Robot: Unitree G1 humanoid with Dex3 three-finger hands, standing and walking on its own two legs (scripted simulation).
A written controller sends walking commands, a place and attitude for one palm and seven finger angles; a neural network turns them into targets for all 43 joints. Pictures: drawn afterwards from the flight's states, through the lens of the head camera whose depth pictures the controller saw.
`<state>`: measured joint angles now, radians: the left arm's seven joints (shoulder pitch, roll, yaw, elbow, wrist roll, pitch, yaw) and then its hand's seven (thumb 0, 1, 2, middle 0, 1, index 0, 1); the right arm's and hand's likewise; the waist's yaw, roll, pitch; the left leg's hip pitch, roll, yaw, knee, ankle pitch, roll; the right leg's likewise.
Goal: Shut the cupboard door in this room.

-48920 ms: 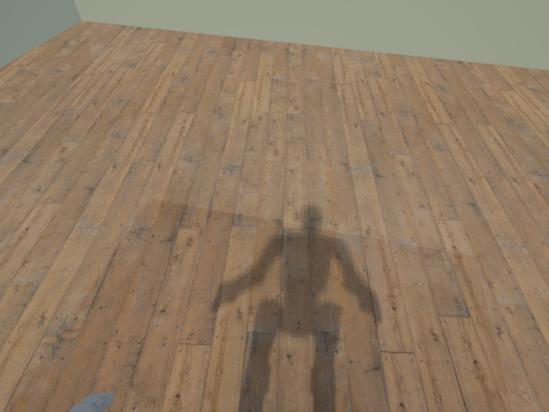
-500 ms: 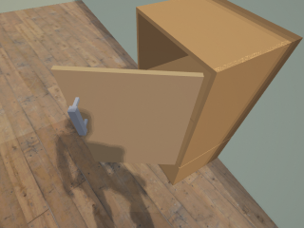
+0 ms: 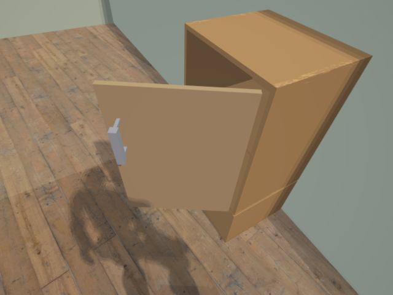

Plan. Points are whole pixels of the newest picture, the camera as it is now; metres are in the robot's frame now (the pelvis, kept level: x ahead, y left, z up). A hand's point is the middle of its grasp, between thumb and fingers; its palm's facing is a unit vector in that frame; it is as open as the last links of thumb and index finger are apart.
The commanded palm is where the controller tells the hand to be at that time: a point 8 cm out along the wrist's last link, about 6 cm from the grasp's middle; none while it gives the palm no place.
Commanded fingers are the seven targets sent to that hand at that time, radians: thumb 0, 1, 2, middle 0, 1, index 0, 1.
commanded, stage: come to a stop and stand still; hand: left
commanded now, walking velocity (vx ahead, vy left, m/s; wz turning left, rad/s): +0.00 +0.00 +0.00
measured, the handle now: (119, 141) +0.51 +0.25 -0.02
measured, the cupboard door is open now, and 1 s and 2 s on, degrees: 58 58 58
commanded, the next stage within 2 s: look again from close up in 0.44 s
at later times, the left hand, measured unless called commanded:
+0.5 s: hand out of the picture -0.05 +0.20 -0.17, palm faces +0.01 -0.98 -0.19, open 7.4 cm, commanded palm none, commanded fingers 0.00 0.90 0.90 -0.20 -0.30 -0.20 -0.30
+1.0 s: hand out of the picture +0.01 +0.19 -0.17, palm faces +0.00 -0.98 -0.18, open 7.4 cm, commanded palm none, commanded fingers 0.00 0.90 0.90 -0.20 -0.30 -0.20 -0.30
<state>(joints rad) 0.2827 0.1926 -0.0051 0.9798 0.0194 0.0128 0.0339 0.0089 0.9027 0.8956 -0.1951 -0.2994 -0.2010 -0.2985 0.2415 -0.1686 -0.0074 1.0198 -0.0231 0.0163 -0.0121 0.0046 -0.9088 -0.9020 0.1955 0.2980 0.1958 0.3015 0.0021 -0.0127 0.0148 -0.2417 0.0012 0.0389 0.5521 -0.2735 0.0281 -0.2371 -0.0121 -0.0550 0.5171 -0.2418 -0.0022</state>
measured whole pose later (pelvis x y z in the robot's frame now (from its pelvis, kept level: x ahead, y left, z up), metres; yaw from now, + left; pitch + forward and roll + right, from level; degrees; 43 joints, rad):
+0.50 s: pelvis -0.02 +0.02 +0.00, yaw +0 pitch -1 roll +0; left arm 0.36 0.16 0.00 1.06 0.03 0.01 0.03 0.01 0.90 0.90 -0.19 -0.30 -0.20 -0.30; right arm 0.27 -0.14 -0.02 1.09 -0.02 0.02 -0.01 0.01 -0.91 -0.90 0.20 0.30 0.20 0.30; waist 0.00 -0.01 0.04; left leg -0.27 -0.04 0.06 0.49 -0.21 0.07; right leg -0.28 -0.05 -0.03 0.48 -0.18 0.03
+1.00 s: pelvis +0.00 +0.02 +0.01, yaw -1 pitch -1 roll +0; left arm 0.29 0.15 0.00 1.08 0.02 -0.01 0.04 0.01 0.91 0.90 -0.19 -0.30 -0.20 -0.30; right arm 0.24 -0.15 -0.01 1.13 -0.01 0.00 -0.02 0.01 -0.92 -0.90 0.20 0.30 0.20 0.30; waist 0.00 -0.01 0.04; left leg -0.22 -0.04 0.07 0.45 -0.23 0.06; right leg -0.23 -0.05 -0.02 0.45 -0.20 0.04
